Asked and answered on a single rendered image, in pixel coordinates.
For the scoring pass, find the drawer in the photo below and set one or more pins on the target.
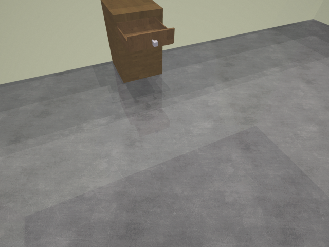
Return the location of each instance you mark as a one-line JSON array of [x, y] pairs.
[[137, 35]]

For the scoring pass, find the handle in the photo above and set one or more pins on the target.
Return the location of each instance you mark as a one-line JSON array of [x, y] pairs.
[[155, 43]]

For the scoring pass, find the cabinet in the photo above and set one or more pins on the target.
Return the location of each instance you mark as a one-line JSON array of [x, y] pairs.
[[136, 65]]

